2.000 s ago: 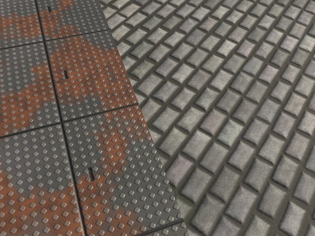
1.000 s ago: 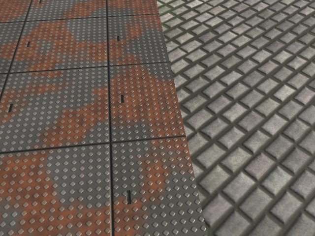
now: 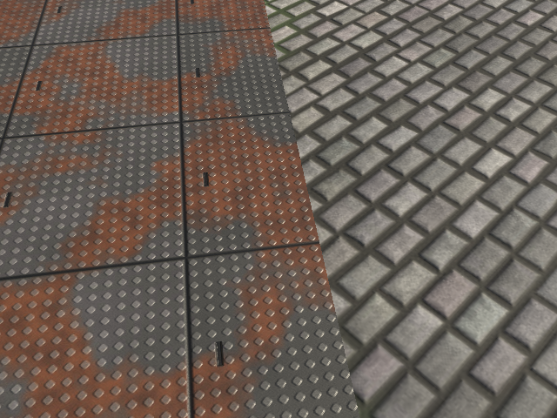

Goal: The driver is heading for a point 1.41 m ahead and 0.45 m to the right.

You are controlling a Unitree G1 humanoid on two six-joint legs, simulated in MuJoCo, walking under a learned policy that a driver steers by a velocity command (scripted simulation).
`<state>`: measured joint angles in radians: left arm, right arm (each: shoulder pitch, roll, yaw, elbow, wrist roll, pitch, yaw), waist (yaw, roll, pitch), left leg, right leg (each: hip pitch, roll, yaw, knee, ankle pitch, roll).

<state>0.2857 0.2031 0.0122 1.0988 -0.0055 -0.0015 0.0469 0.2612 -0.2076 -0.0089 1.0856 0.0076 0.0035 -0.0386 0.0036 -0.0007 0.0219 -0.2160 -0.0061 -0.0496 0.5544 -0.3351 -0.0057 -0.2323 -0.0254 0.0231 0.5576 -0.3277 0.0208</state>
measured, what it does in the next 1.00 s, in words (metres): walks ahead: left foot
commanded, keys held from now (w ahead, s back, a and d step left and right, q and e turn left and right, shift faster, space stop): w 0.86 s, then w+e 0.14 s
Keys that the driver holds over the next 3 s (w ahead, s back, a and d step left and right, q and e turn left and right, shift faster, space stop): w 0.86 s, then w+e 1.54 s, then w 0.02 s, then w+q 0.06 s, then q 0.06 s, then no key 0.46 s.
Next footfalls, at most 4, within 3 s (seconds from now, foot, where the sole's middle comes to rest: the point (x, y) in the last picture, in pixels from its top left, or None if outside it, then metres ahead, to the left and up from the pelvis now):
0.60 left None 0.42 0.12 -0.77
1.20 right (346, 342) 0.72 -0.14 -0.77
1.70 left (302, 241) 1.05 -0.04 -0.77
2.22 right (423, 222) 1.13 -0.41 -0.77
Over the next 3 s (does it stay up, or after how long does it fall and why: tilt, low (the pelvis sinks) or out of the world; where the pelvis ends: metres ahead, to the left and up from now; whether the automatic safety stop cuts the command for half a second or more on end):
stays up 1.32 -0.46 0.00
